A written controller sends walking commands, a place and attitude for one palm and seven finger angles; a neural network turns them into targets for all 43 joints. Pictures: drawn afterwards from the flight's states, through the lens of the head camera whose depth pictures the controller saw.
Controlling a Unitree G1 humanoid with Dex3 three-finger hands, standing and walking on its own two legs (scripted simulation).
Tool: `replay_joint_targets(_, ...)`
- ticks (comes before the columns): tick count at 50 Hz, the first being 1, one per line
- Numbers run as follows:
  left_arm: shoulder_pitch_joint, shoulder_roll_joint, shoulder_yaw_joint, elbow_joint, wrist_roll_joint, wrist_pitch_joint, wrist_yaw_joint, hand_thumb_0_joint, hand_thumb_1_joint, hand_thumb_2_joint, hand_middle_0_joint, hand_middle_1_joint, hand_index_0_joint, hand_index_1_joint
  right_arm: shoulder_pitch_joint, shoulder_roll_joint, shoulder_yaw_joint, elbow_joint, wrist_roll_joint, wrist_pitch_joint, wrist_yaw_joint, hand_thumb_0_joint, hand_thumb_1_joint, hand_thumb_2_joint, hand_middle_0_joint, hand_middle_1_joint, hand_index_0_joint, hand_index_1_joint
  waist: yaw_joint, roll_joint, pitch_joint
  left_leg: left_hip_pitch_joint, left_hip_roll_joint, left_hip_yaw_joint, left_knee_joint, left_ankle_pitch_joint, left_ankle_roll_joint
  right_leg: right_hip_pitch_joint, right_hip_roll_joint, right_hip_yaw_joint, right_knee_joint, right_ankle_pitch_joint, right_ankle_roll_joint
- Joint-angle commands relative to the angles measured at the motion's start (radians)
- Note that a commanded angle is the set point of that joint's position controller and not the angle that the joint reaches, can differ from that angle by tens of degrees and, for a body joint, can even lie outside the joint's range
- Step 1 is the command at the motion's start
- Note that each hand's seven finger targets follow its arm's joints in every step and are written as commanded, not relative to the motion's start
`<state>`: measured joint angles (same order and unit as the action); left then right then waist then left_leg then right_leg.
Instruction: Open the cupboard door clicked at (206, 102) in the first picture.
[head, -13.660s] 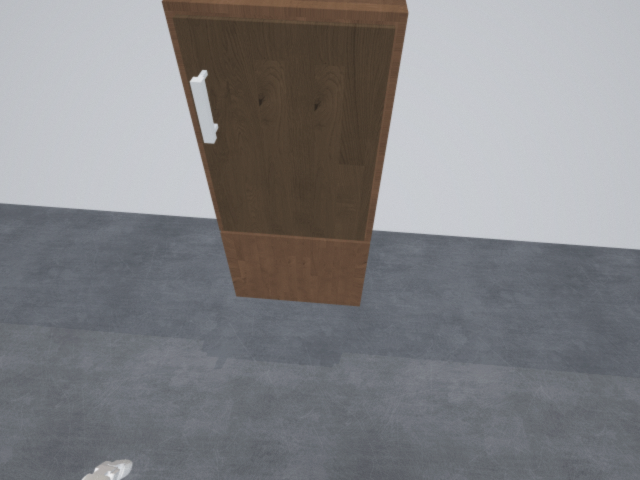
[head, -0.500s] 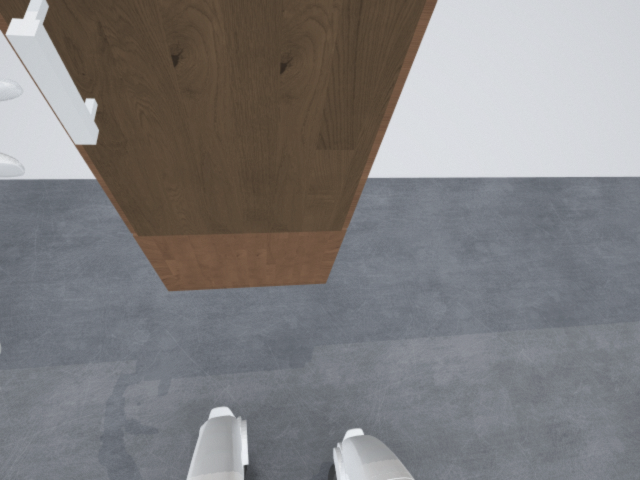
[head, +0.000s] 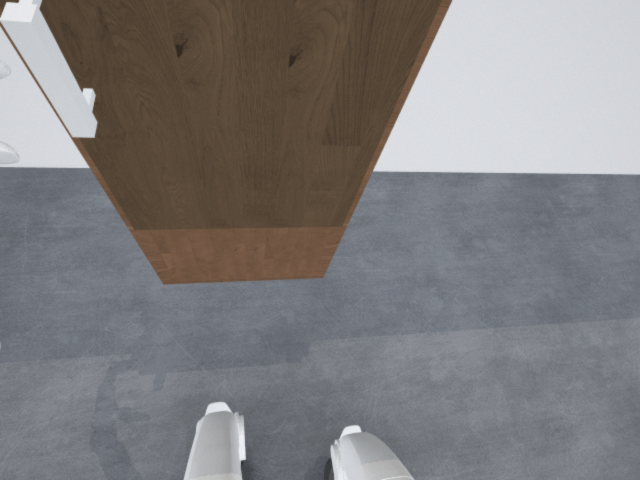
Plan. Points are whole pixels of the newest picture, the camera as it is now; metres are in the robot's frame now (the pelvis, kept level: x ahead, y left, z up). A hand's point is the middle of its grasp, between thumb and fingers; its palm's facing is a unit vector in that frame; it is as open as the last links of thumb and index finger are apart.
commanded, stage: move the hooked fingers beside the handle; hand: left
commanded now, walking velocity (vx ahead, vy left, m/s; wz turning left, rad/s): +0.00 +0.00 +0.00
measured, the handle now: (61, 65) +0.54 +0.26 +0.12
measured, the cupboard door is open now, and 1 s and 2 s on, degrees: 0 0 0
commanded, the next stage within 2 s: slide the fingers in behind the handle in 0.46 s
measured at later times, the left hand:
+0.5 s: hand out of the picture +0.49 +0.31 +0.12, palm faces +0.05 -1.00 +0.00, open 14.0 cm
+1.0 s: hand (8, 100) +0.49 +0.29 +0.12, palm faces +0.06 -1.00 +0.00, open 14.0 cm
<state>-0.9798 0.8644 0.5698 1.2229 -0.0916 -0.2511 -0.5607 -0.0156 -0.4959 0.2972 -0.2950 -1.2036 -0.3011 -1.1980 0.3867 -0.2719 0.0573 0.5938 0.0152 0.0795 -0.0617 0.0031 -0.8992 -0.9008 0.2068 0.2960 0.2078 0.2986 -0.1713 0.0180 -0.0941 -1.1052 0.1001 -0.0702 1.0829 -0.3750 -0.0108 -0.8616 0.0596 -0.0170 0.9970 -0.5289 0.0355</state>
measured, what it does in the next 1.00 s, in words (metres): stands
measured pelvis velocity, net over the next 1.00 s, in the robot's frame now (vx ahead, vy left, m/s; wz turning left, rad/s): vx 0.00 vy -0.01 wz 0.00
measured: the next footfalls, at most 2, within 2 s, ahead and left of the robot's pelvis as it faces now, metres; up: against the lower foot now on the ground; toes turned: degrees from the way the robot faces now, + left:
none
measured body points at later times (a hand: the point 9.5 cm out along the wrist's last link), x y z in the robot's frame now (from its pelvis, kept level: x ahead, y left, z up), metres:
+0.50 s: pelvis +0.00 -0.01 +0.00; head +0.14 +0.03 +0.42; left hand +0.48 +0.36 +0.12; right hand +0.01 -0.28 -0.10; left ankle +0.06 +0.12 -0.66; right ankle -0.03 -0.16 -0.66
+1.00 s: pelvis +0.00 -0.01 +0.00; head +0.13 +0.03 +0.43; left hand +0.48 +0.35 +0.12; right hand +0.02 -0.28 -0.09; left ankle +0.06 +0.12 -0.66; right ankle -0.03 -0.16 -0.66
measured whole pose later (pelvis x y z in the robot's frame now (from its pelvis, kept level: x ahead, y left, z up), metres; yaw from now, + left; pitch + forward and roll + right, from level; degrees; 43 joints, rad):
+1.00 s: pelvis +0.00 -0.01 +0.00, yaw +0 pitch +21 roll -6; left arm -0.93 0.77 0.53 1.19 -0.11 -0.25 -0.49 -0.02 -0.50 0.30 -0.30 -1.20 -0.29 -1.20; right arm 0.39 -0.27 0.05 0.60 0.02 0.08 -0.05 0.00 -0.90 -0.90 0.21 0.30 0.21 0.30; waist -0.16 0.03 -0.11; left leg -1.07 0.10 -0.07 1.07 -0.38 -0.02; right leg -0.83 0.06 -0.01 1.00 -0.54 0.03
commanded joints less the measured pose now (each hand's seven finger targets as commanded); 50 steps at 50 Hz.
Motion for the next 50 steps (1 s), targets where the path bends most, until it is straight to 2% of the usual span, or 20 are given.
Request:
replay_joint_targets(1, -0.359, 0.258, -0.009, -0.222, -0.041, -0.035, 0.000, 0.000, -0.500, 0.300, -0.300, -1.200, -0.300, -1.200, 0.163, -0.216, -0.082, -0.043, -0.001, -0.014, -0.013, 0.000, -0.900, -0.900, 0.200, 0.300, 0.200, 0.300, 0.014, 0.291, -0.505, 0.791, -0.029, -0.021, -0.104, 0.358, 0.028, -0.144, 0.041, -0.062, -0.141, 0.285, -0.057)
replay_joint_targets(2, -0.346, 0.262, -0.003, -0.186, -0.046, -0.024, -0.002, 0.000, -0.500, 0.300, -0.300, -1.200, -0.300, -1.200, 0.166, -0.215, -0.077, -0.045, 0.000, -0.014, -0.016, 0.000, -0.900, -0.900, 0.200, 0.300, 0.200, 0.300, 0.017, 0.274, -0.485, 0.761, -0.034, -0.016, -0.103, 0.360, 0.033, -0.128, 0.041, -0.059, -0.142, 0.295, -0.060)
replay_joint_targets(3, -0.359, 0.241, -0.028, -0.163, -0.046, -0.007, -0.002, 0.000, -0.500, 0.300, -0.300, -1.200, -0.300, -1.200, 0.158, -0.216, -0.075, -0.050, 0.004, -0.012, -0.016, 0.000, -0.900, -0.900, 0.200, 0.300, 0.200, 0.300, 0.003, 0.242, -0.441, 0.722, -0.033, -0.010, -0.109, 0.317, 0.036, -0.137, 0.038, -0.059, -0.148, 0.279, -0.053)
replay_joint_targets(6, -0.366, 0.284, -0.011, -0.106, -0.039, 0.013, 0.012, 0.000, -0.500, 0.300, -0.300, -1.200, -0.300, -1.200, 0.150, -0.219, -0.066, -0.066, 0.008, -0.014, -0.022, 0.000, -0.900, -0.900, 0.200, 0.300, 0.200, 0.300, -0.003, 0.168, -0.365, 0.599, -0.040, 0.011, -0.110, 0.241, 0.048, -0.100, 0.033, -0.046, -0.157, 0.257, -0.046)
replay_joint_targets(10, -0.455, 0.329, 0.007, -0.208, -0.010, -0.066, 0.051, 0.000, -0.500, 0.300, -0.300, -1.200, -0.300, -1.200, 0.145, -0.215, -0.065, -0.061, -0.003, -0.020, -0.023, 0.000, -0.900, -0.900, 0.200, 0.300, 0.200, 0.300, -0.003, 0.260, -0.436, 0.664, -0.031, 0.002, -0.093, 0.268, 0.037, -0.122, 0.032, -0.038, -0.133, 0.251, -0.054)
replay_joint_targets(13, -0.465, 0.360, 0.048, -0.220, -0.025, -0.109, 0.051, 0.000, -0.500, 0.300, -0.300, -1.200, -0.300, -1.200, 0.146, -0.216, -0.070, -0.052, 0.000, -0.022, -0.024, 0.000, -0.900, -0.900, 0.200, 0.300, 0.200, 0.300, -0.004, 0.261, -0.513, 0.695, -0.029, 0.002, -0.075, 0.305, 0.037, -0.097, 0.038, -0.033, -0.122, 0.280, -0.053)
replay_joint_targets(14, -0.441, 0.353, 0.044, -0.185, -0.031, -0.103, 0.040, 0.000, -0.500, 0.300, -0.300, -1.200, -0.300, -1.200, 0.144, -0.216, -0.069, -0.051, 0.004, -0.023, -0.024, 0.000, -0.900, -0.900, 0.200, 0.300, 0.200, 0.300, -0.005, 0.235, -0.501, 0.675, -0.030, 0.005, -0.074, 0.294, 0.039, -0.087, 0.038, -0.032, -0.126, 0.280, -0.052)
replay_joint_targets(16, -0.451, 0.341, 0.013, -0.146, -0.025, -0.077, 0.021, 0.000, -0.500, 0.300, -0.300, -1.200, -0.300, -1.200, 0.141, -0.216, -0.065, -0.048, 0.010, -0.020, -0.027, 0.000, -0.900, -0.900, 0.200, 0.300, 0.200, 0.300, -0.011, 0.243, -0.469, 0.641, -0.032, 0.011, -0.075, 0.266, 0.042, -0.093, 0.036, -0.030, -0.129, 0.268, -0.048)
replay_joint_targets(19, -0.370, 0.355, 0.015, -0.088, -0.012, -0.029, 0.000, 0.000, -0.500, 0.300, -0.300, -1.200, -0.300, -1.200, 0.149, -0.217, -0.060, -0.059, 0.014, -0.014, -0.032, 0.000, -0.900, -0.900, 0.200, 0.300, 0.200, 0.300, 0.013, 0.226, -0.466, 0.611, -0.039, 0.017, -0.075, 0.276, 0.046, -0.072, 0.033, -0.033, -0.128, 0.287, -0.046)
replay_joint_targets(21, -0.399, 0.322, -0.026, -0.106, -0.005, -0.009, -0.003, 0.000, -0.500, 0.300, -0.300, -1.200, -0.300, -1.200, 0.153, -0.214, -0.059, -0.060, 0.014, -0.012, -0.033, 0.000, -0.900, -0.900, 0.200, 0.300, 0.200, 0.300, -0.006, 0.216, -0.441, 0.602, -0.037, 0.018, -0.073, 0.279, 0.050, -0.091, 0.033, -0.035, -0.129, 0.292, -0.043)
replay_joint_targets(25, -0.427, 0.370, 0.030, -0.146, -0.031, -0.036, 0.000, 0.000, -0.500, 0.300, -0.300, -1.200, -0.300, -1.200, 0.156, -0.218, -0.062, -0.057, 0.010, -0.013, -0.034, 0.000, -0.900, -0.900, 0.200, 0.300, 0.200, 0.300, -0.005, 0.206, -0.470, 0.590, -0.033, 0.019, -0.060, 0.286, 0.050, -0.081, 0.036, -0.029, -0.123, 0.298, -0.044)
replay_joint_targets(26, -0.460, 0.367, 0.030, -0.168, -0.035, -0.049, 0.001, 0.000, -0.500, 0.300, -0.300, -1.200, -0.300, -1.200, 0.156, -0.217, -0.063, -0.051, 0.009, -0.016, -0.033, 0.000, -0.900, -0.900, 0.200, 0.300, 0.200, 0.300, -0.012, 0.221, -0.478, 0.601, -0.031, 0.018, -0.056, 0.286, 0.050, -0.086, 0.037, -0.028, -0.121, 0.296, -0.044)
replay_joint_targets(28, -0.476, 0.392, 0.057, -0.221, -0.038, -0.079, 0.007, 0.000, -0.500, 0.300, -0.300, -1.200, -0.300, -1.200, 0.163, -0.219, -0.068, -0.043, 0.005, -0.019, -0.030, 0.000, -0.900, -0.900, 0.200, 0.300, 0.200, 0.300, -0.001, 0.270, -0.541, 0.658, -0.030, 0.013, -0.051, 0.318, 0.046, -0.086, 0.040, -0.026, -0.115, 0.308, -0.048)
replay_joint_targets(30, -0.409, 0.381, 0.061, -0.188, -0.032, -0.078, 0.012, 0.000, -0.500, 0.300, -0.300, -1.200, -0.300, -1.200, 0.163, -0.216, -0.069, -0.042, 0.005, -0.018, -0.026, 0.000, -0.900, -0.900, 0.200, 0.300, 0.200, 0.300, 0.010, 0.263, -0.537, 0.655, -0.032, 0.014, -0.049, 0.333, 0.043, -0.080, 0.040, -0.029, -0.110, 0.322, -0.050)
replay_joint_targets(32, -0.393, 0.332, 0.028, -0.167, -0.035, -0.060, 0.010, 0.000, -0.500, 0.300, -0.300, -1.200, -0.300, -1.200, 0.167, -0.209, -0.067, -0.040, 0.006, -0.015, -0.023, 0.000, -0.900, -0.900, 0.200, 0.300, 0.200, 0.300, 0.008, 0.252, -0.510, 0.650, -0.036, 0.015, -0.058, 0.331, 0.046, -0.082, 0.042, -0.032, -0.115, 0.323, -0.050)
replay_joint_targets(36, -0.354, 0.311, 0.005, -0.158, -0.028, -0.009, 0.008, 0.000, -0.500, 0.300, -0.300, -1.200, -0.300, -1.200, 0.163, -0.213, -0.070, -0.055, 0.011, -0.009, -0.020, 0.000, -0.900, -0.900, 0.200, 0.300, 0.200, 0.300, 0.013, 0.233, -0.481, 0.626, -0.039, 0.022, -0.073, 0.313, 0.048, -0.069, 0.039, -0.036, -0.127, 0.327, -0.045)
replay_joint_targets(39, -0.381, 0.283, -0.003, -0.206, -0.037, -0.022, 0.022, 0.000, -0.500, 0.300, -0.300, -1.200, -0.300, -1.200, 0.164, -0.208, -0.074, -0.051, 0.007, -0.012, -0.016, 0.000, -0.900, -0.900, 0.200, 0.300, 0.200, 0.300, 0.008, 0.254, -0.487, 0.667, -0.037, 0.015, -0.076, 0.325, 0.044, -0.082, 0.039, -0.039, -0.130, 0.327, -0.047)
replay_joint_targets(42, -0.405, 0.294, 0.024, -0.229, -0.045, -0.053, 0.044, 0.000, -0.500, 0.300, -0.300, -1.200, -0.300, -1.200, 0.164, -0.210, -0.076, -0.046, 0.002, -0.015, -0.015, 0.000, -0.900, -0.900, 0.200, 0.300, 0.200, 0.300, 0.001, 0.222, -0.479, 0.666, -0.035, 0.010, -0.078, 0.319, 0.045, -0.082, 0.043, -0.037, -0.128, 0.317, -0.053)
replay_joint_targets(46, -0.379, 0.215, -0.021, -0.271, -0.043, -0.077, 0.064, 0.000, -0.500, 0.300, -0.300, -1.200, -0.300, -1.200, 0.156, -0.203, -0.084, -0.042, -0.001, -0.018, -0.006, 0.000, -0.900, -0.900, 0.200, 0.300, 0.200, 0.300, 0.012, 0.273, -0.502, 0.738, -0.035, 0.004, -0.093, 0.336, 0.033, -0.091, 0.040, -0.044, -0.131, 0.311, -0.056)
replay_joint_targets(50, -0.337, 0.175, -0.032, -0.279, -0.055, -0.074, 0.071, 0.000, -0.500, 0.300, -0.300, -1.200, -0.300, -1.200, 0.149, -0.203, -0.090, -0.042, 0.000, -0.017, -0.002, 0.000, -0.900, -0.900, 0.200, 0.300, 0.200, 0.300, 0.017, 0.244, -0.495, 0.750, -0.037, 0.001, -0.107, 0.334, 0.033, -0.073, 0.040, -0.047, -0.144, 0.315, -0.057)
